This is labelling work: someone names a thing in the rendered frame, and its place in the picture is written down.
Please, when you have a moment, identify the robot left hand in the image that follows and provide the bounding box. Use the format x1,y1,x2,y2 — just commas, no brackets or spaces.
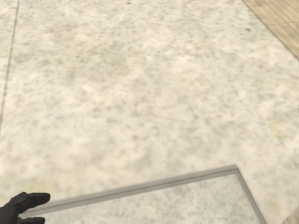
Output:
0,191,50,224

